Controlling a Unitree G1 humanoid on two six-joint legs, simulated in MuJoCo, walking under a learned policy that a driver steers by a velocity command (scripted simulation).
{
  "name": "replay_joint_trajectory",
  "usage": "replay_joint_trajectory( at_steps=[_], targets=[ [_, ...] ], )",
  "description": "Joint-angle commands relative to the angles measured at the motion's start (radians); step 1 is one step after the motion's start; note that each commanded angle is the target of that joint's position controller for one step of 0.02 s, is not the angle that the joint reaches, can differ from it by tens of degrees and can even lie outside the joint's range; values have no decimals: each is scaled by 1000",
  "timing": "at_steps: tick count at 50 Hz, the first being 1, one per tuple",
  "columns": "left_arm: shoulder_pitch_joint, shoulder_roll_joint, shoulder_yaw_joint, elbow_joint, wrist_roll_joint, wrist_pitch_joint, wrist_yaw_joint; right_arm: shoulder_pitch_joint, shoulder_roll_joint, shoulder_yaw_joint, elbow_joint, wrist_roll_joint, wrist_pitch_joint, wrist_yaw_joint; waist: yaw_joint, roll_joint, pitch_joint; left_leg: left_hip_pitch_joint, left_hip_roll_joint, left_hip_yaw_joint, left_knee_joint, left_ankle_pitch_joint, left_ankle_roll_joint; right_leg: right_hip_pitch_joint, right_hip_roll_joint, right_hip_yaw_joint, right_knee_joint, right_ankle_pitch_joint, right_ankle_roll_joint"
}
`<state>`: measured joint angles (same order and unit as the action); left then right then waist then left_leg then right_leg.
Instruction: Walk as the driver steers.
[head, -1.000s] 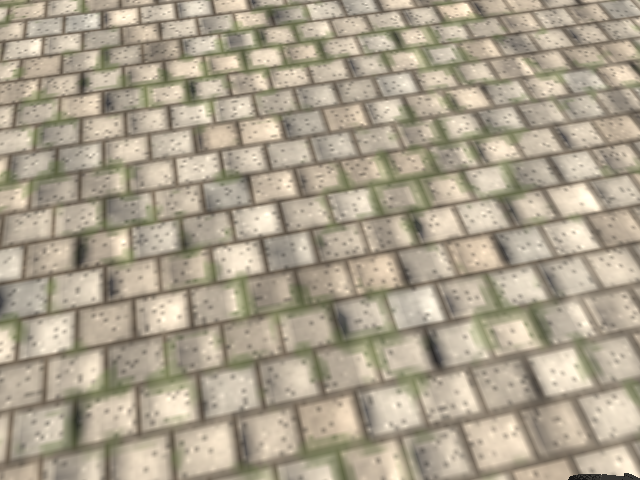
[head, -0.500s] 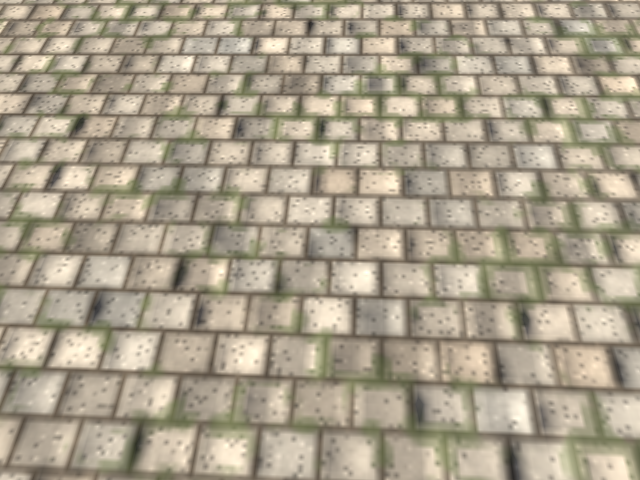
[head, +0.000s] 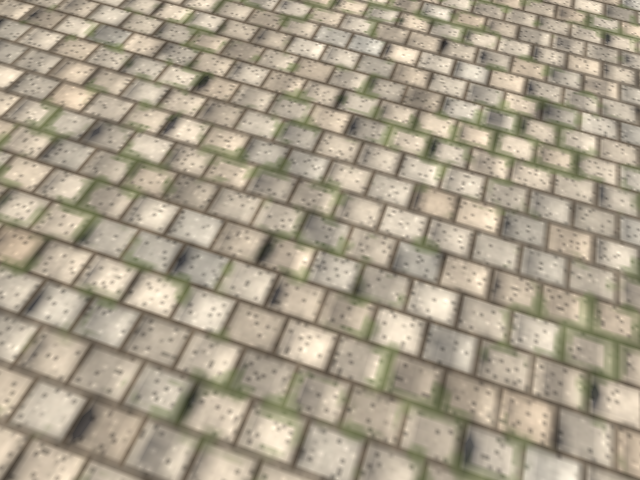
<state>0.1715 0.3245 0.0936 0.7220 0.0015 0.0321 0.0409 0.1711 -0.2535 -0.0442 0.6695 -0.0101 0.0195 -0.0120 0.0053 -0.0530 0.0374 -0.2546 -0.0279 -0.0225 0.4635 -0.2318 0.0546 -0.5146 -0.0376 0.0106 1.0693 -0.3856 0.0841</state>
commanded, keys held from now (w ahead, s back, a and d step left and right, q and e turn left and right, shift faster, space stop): no key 1.00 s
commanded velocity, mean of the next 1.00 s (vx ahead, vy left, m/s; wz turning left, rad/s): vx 0.00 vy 0.00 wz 0.05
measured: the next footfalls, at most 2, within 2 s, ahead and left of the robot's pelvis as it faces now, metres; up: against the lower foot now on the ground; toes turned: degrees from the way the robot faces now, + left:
right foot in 0.20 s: +0.04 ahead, -0.15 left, +0.00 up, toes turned +1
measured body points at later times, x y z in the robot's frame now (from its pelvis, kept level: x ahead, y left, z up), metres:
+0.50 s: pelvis +0.01 -0.02 -0.01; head +0.01 -0.02 +0.44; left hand +0.12 +0.24 -0.13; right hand +0.13 -0.28 -0.13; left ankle +0.00 +0.09 -0.74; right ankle +0.00 -0.15 -0.74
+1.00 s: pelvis +0.01 -0.03 +0.00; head +0.01 -0.03 +0.45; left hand +0.06 +0.23 -0.15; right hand +0.07 -0.28 -0.15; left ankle +0.00 +0.09 -0.74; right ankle +0.00 -0.15 -0.74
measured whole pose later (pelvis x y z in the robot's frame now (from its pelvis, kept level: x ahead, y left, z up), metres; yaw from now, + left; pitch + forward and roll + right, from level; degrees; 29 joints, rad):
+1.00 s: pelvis +0.01 -0.03 +0.00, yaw +1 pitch -2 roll +0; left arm 0.21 0.23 0.02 1.00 0.01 -0.01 0.03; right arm 0.17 -0.22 -0.04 1.06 0.00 0.02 -0.04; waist 0.00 0.00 0.05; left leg -0.18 -0.02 -0.04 0.48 -0.26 0.01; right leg -0.17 0.00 0.01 0.47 -0.27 0.01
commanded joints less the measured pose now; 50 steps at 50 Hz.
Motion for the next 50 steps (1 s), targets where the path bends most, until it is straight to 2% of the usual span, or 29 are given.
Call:
replay_joint_trajectory(
  at_steps=[1, 3, 6, 8, 9, 10, 11, 12, 13, 14, 16, 19, 27, 39, 50],
  targets=[
    [-17, 37, 2, -59, -3, -11, -2, -45, -118, -24, -51, -2, -19, -11, 1, 184, -118, 142, 215, -170, -117, 412, 157, 17, -27, 32, -122, 52, 11],
    [-42, 27, -6, -64, -1, -11, -7, -36, -133, -28, -38, -3, -15, -11, -19, 189, -105, 133, 224, -191, -119, 356, 167, 76, -29, 27, -242, 25, 9],
    [-39, 42, -7, -55, -6, -13, -9, -34, -141, -27, -14, -4, -11, -3, -32, 190, -77, 97, 234, -234, -119, 289, 184, 157, -19, 14, -370, -17, 1],
    [-9, 31, -10, -36, -6, -19, -10, -53, -122, -18, 2, 4, -12, 1, -8, 172, -66, 76, 220, -245, -103, 266, 169, 231, -10, 8, -516, 58, -12],
    [18, 19, -16, -21, 1, -25, -13, -57, -108, -12, 15, 11, -13, 2, 17, 151, -64, 52, 200, -233, -92, 252, 141, 308, -7, 4, -657, 196, -25],
    [29, 39, -16, -15, 15, -31, -13, -26, -93, -8, 30, 8, -21, 3, 15, 112, -80, 21, 174, -224, -88, 211, 96, 397, -34, 42, -700, 348, -40],
    [40, 92, -9, -19, 21, -33, -11, 4, -85, -5, 38, -10, -31, 7, -15, 31, -104, -12, 121, -181, -54, 131, 51, 465, -99, 96, -662, 534, -65],
    [18, 126, 4, 1, 8, -34, -16, 34, -94, -14, 47, -8, -37, 12, -54, -67, -102, 8, 58, -111, -75, 68, 16, 408, -86, 69, -608, 435, -102],
    [2, 69, -6, -8, 5, -39, -25, -21, -113, -14, 57, -10, -35, 11, -8, -32, -91, 50, 44, -92, -51, 49, -7, 355, -62, 62, -627, 332, -107],
    [-3, 43, -14, -1, 12, -43, -27, -54, -108, -16, 54, -5, -30, 7, -3, -22, -81, 58, 43, -86, -37, 50, -8, 331, -57, 60, -640, 294, -97],
    [-12, 34, -20, 8, 14, -54, -27, -57, -91, -15, 63, -2, -14, -1, -4, -23, -61, 59, 46, -90, -30, 92, 0, 315, -47, 54, -649, 292, -82],
    [7, 33, -25, 29, 12, -61, -23, -41, -83, -17, 90, -1, -5, -5, -4, 7, -51, 65, 49, -91, -33, 104, 3, 309, -40, 47, -645, 274, -78],
    [17, 32, -34, 84, 8, -61, -12, -17, -83, -23, 177, 4, -6, -16, -3, 56, -32, 79, 49, -85, -41, 132, -16, 311, -26, 41, -653, 261, -84],
    [32, 19, -44, 182, 6, -56, -9, -7, -87, -22, 296, 8, -9, -26, -5, 52, -18, 92, 48, -73, -53, 142, -23, 315, -4, 27, -672, 252, -87],
    [59, 14, -54, 252, 4, -52, -3, 4, -76, -14, 370, 9, -12, -28, -5, 53, -6, 84, 44, -59, -63, 130, -26, 311, 7, 21, -680, 238, -90]
  ],
)
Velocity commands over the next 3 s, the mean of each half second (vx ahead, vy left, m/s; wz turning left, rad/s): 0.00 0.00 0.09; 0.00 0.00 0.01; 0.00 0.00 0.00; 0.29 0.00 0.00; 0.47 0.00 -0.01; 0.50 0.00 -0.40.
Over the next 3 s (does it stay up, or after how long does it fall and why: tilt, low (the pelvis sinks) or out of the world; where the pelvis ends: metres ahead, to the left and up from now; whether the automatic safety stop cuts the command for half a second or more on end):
stays up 0.68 0.00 0.00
